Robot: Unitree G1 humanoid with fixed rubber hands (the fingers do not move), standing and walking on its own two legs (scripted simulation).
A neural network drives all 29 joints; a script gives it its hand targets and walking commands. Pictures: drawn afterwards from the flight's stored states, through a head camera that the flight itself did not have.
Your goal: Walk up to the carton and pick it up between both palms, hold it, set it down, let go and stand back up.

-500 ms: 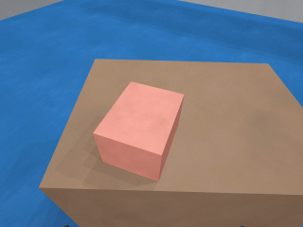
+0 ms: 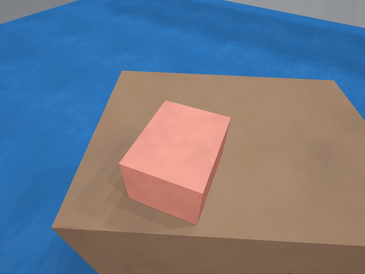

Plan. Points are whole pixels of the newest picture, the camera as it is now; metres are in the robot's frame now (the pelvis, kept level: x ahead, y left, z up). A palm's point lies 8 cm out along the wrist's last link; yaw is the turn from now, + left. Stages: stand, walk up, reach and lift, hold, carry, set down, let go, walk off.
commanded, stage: walk up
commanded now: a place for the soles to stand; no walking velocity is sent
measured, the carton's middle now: (180, 157) +0.43 +0.02 -0.01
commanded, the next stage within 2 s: reach and lift in 0.52 s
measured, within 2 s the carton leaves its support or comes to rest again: neither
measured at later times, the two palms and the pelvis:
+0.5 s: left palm out of the picture +0.07 +0.27 -0.10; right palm out of the picture +0.12 -0.25 -0.09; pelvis +0.00 +0.00 +0.00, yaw +4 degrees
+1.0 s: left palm out of the picture +0.15 +0.25 -0.07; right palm out of the picture +0.14 -0.24 -0.04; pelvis -0.01 -0.02 +0.01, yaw -4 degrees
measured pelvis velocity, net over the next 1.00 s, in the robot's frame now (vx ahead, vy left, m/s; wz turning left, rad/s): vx -0.01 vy -0.02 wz -0.07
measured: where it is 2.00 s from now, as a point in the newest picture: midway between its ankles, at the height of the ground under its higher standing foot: outside the picture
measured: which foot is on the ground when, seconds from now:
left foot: down 0.00-1.00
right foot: down 0.00-1.00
